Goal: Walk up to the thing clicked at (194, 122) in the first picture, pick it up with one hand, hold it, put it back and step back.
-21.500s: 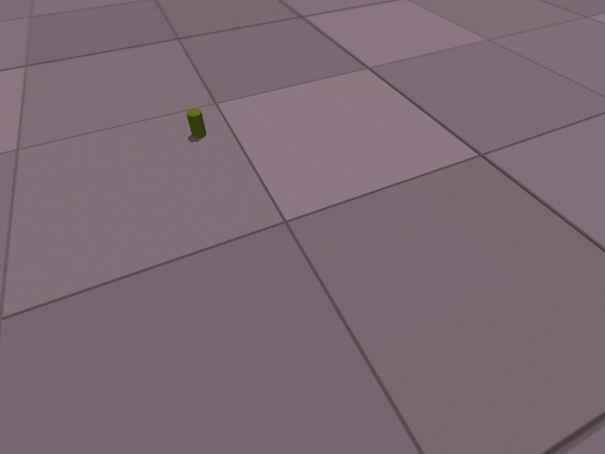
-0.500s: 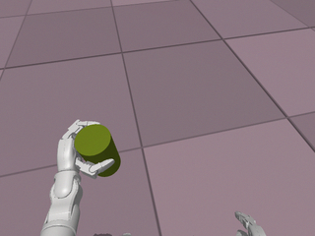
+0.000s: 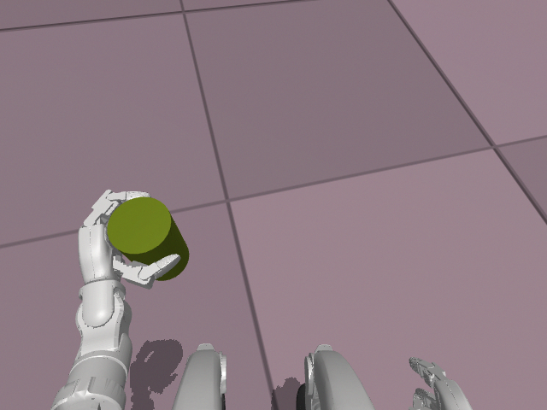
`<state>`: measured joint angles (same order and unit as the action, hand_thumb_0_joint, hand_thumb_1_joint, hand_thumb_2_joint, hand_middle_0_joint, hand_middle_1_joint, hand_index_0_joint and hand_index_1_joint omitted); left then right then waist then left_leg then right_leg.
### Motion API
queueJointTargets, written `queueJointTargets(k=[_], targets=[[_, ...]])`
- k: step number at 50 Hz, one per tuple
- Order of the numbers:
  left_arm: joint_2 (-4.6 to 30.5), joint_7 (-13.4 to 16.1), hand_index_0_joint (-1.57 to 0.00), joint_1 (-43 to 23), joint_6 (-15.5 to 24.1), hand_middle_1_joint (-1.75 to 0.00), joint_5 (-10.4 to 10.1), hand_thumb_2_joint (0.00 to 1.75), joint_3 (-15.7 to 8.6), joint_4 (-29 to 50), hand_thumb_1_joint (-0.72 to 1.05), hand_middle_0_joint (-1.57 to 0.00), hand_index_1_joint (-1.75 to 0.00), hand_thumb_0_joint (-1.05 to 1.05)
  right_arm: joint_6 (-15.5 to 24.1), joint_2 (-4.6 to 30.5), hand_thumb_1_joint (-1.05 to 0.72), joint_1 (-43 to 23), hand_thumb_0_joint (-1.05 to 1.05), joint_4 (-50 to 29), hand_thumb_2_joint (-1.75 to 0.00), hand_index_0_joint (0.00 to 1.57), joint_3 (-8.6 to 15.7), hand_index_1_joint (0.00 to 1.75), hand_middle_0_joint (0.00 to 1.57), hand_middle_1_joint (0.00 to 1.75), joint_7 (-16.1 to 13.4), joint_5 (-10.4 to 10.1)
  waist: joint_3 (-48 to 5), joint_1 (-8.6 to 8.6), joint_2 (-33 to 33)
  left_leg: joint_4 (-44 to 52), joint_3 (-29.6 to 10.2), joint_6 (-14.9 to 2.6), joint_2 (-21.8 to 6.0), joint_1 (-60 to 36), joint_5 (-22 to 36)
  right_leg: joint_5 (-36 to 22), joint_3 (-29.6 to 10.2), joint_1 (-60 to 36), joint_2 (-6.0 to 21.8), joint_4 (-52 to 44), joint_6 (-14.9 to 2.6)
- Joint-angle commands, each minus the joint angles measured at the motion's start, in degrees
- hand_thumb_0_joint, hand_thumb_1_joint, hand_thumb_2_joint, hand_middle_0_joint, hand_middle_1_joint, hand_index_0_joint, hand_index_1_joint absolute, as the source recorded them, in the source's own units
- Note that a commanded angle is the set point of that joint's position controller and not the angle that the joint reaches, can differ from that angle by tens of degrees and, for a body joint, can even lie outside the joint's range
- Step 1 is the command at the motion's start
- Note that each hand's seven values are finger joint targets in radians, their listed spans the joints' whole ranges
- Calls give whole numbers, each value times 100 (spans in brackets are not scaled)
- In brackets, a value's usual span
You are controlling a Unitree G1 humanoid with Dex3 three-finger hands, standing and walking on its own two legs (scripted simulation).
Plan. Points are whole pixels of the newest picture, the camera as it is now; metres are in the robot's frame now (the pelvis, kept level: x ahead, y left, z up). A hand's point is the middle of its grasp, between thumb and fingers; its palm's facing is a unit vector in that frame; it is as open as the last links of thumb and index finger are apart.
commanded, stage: crouch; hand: left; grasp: from the side
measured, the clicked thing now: (153, 242) +0.37 +0.19 -0.04
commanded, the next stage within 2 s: lower in 1.42 s
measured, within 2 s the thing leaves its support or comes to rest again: neither
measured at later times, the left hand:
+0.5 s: hand (162, 266) +0.40 +0.23 -0.26, palm faces +0.26 -0.96 -0.05, open 11.5 cm
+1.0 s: hand (169, 274) +0.42 +0.24 -0.39, palm faces +0.25 -0.97 -0.04, open 11.4 cm
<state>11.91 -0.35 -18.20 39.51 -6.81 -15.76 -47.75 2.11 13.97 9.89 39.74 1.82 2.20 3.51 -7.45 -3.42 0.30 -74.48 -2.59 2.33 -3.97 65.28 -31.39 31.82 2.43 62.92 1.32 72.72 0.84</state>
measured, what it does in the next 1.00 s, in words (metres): lowers itself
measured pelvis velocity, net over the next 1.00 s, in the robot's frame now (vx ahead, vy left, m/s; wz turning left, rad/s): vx -0.07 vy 0.01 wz -0.11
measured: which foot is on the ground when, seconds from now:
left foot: down 0.00-1.00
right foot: down 0.00-1.00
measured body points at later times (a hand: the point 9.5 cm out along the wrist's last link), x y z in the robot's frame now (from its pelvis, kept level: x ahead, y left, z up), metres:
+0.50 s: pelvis -0.06 +0.00 -0.21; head +0.15 +0.04 +0.19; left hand +0.38 +0.28 -0.25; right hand +0.05 -0.26 -0.34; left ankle +0.03 +0.14 -0.62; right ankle +0.02 -0.13 -0.62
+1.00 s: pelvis -0.07 +0.01 -0.32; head +0.16 +0.05 +0.06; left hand +0.40 +0.29 -0.39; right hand -0.01 -0.27 -0.43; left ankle +0.03 +0.14 -0.62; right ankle +0.02 -0.13 -0.62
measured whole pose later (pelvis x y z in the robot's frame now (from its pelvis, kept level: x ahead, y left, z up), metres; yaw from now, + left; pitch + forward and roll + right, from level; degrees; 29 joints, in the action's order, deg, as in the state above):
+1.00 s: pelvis -0.07 +0.01 -0.32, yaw -6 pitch +29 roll -7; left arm 32.1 -6.4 -41.5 44.0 -2.8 -35.1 -69.4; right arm -2.0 16.7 3.9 42.0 -6.9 5.4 9.5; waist 0.1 -11.2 2.4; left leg -138.3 -10.6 2.9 -1.9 128.8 -38.9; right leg 38.5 3.5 124.5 -0.4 133.9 2.4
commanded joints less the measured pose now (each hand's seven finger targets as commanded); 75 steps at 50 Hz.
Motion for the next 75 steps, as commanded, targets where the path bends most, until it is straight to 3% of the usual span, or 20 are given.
queueJointTargets(k=[1,4,7,8,11,14,22,24,27,33,38,42,48,50,52,53,54,65,67,75], targets=[[1186,-106,-119,-2156,989,-132,-113,118,-382,1306,-4,-119,-133,0,154,853,-91,171,0,-483,-91,20,256,30,20,30,12,30,-3124,-27,-615,-318,10,-284,284,-809,1589,-1660,-102,-56,-191,221,-210],[1379,-45,-118,-2139,1062,-131,-186,120,-679,1221,0,-118,-133,0,73,938,-91,165,0,-468,-91,20,254,30,20,30,47,51,-3507,111,-801,-648,-33,-232,250,-542,1610,-1498,-61,418,-204,706,-250],[1464,-56,-120,-2405,1084,-134,-175,124,-796,1180,4,-120,-136,0,33,1016,-92,189,0,-412,-92,20,260,30,20,30,81,80,-3892,31,-965,-1096,-136,-216,221,-443,1881,-1550,52,1097,-230,1279,-287],[1349,-86,-122,-2585,1074,-136,-145,125,-629,1113,4,-122,-138,0,22,1024,-93,251,0,-373,-92,20,264,30,20,30,88,94,-3947,-128,-922,-1283,-151,-230,223,-306,1892,-1591,52,1245,-240,1397,-281],[1505,-122,-122,-2853,1082,-137,-106,127,-762,900,3,-122,-139,0,14,993,-94,309,0,-269,-92,20,236,30,20,30,103,131,-3999,-215,-619,-1776,-93,-304,238,457,1612,-1583,-35,1355,-243,1646,-231],[1768,-185,-122,-3318,1096,-140,-38,130,-898,634,2,-122,-142,0,-7,1054,-93,313,0,-170,-92,20,220,30,20,30,130,179,-4032,-302,-856,-2092,-112,-262,223,749,1152,-1128,17,1924,-234,2042,-267],[2732,-233,-125,-4028,1242,-144,182,134,-1522,-132,1,-125,-146,0,-87,1134,-93,296,0,-95,-92,20,16,30,20,30,187,300,-4096,-318,-1055,-3000,-10,-241,260,1988,461,-476,119,2775,-240,3047,-288],[2666,-284,-125,-3994,1217,-145,177,134,-1541,-419,-1,-125,-147,0,-106,1158,-94,268,0,-121,-92,20,-16,30,20,30,206,323,-3987,-373,-1183,-3163,18,-240,271,2231,235,-302,159,2973,-243,3244,-287],[2950,-326,-122,-4284,1237,-141,212,130,-1670,-403,-3,-122,-143,0,-123,1207,-94,224,0,-89,-92,20,-56,30,20,30,202,346,-3927,-409,-1183,-3466,95,-251,277,2657,-96,-75,161,3178,-256,3476,-268],[3348,-419,-117,-4593,1154,-134,239,123,-1820,-248,-2,-117,-136,0,-188,1346,-94,305,0,-14,-92,20,-138,30,20,30,175,404,-4168,-523,-1326,-4019,96,-259,259,2972,-59,-192,228,3364,-269,3971,-234],[3614,-441,-116,-4527,1090,-131,233,121,-2056,-340,1,-116,-133,0,-274,1519,-93,315,0,36,-92,20,-242,30,20,30,169,453,-3882,-550,-1557,-4260,-82,-206,237,3038,87,-282,407,3872,-260,4436,-260],[3474,-541,-118,-4352,1073,-132,230,122,-1984,-621,3,-117,-134,0,-316,1593,-93,245,0,33,-92,20,-318,30,20,30,192,520,-3505,-662,-1444,-4544,-94,-225,238,3467,-72,-221,468,4015,-300,4603,-243],[3812,-650,-119,-4249,1067,-135,265,124,-2158,-736,6,-118,-136,0,-399,1731,-92,233,0,36,-91,20,-483,30,20,30,229,618,-3282,-726,-1591,-4838,-184,-206,218,3576,7,-323,583,4194,-332,4872,-228],[3671,-699,-120,-4277,1097,-135,215,123,-2057,-691,5,-118,-136,0,-436,1762,-92,208,0,30,-91,20,-528,30,20,30,245,653,-3200,-831,-1542,-4945,-225,-209,210,3710,-39,-337,617,4183,-347,4924,-213],[3909,-700,-120,-4199,1109,-135,179,124,-2253,-691,5,-118,-136,0,-435,1788,-92,220,0,24,-91,20,-600,30,20,30,252,682,-3320,-783,-1461,-5102,-221,-223,214,3792,91,-470,622,3960,-367,4965,-183],[3866,-724,-119,-4309,1133,-134,167,123,-2131,-604,8,-117,-135,0,-443,1800,-92,144,0,13,-91,20,-601,30,20,30,254,692,-3231,-822,-1503,-5143,-231,-229,208,3888,-40,-372,616,4074,-373,5007,-189],[3994,-712,-120,-4303,1158,-135,175,123,-2255,-522,9,-119,-135,0,-436,1826,-92,165,0,2,-91,20,-626,30,20,30,263,716,-3299,-815,-1539,-5179,-240,-223,207,3830,71,-486,630,3988,-375,5030,-181],[4070,-610,-122,-4096,1240,-137,237,123,-2168,-469,3,-121,-137,0,-512,2009,-93,-31,0,-25,-91,20,-794,30,20,30,302,884,-3009,-899,-1977,-5340,-408,-130,158,3588,255,-603,820,4313,-406,5315,-229],[3978,-607,-122,-4142,1262,-137,212,123,-2089,-469,5,-121,-137,0,-518,2049,-93,-65,0,-50,-91,20,-829,30,20,30,322,896,-2858,-1000,-1957,-5360,-458,-129,157,3704,176,-569,874,4304,-402,5352,-225],[4156,-537,-123,-3889,1354,-137,178,123,-2195,-584,7,-122,-137,0,-585,2142,-93,-128,0,-147,-91,20,-999,30,20,30,367,975,-2861,-1038,-2008,-5452,-567,-103,146,3578,408,-754,953,4143,-406,5413,-204]])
